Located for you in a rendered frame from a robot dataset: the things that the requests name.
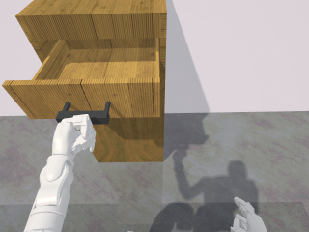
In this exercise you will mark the robot left forearm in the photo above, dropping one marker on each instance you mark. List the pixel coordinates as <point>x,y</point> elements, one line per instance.
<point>50,206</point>

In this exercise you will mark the robot right hand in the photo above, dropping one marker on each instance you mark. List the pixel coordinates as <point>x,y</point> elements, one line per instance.
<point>251,222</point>

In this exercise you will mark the handle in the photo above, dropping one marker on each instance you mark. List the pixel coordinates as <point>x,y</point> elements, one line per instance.
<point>97,117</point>

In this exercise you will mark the drawer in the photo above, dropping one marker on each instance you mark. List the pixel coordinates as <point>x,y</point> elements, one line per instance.
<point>88,73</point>

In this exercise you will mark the robot left hand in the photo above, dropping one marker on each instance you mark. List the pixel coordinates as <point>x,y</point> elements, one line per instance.
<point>78,128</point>

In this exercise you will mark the cabinet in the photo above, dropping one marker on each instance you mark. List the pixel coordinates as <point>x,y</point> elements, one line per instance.
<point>45,22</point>

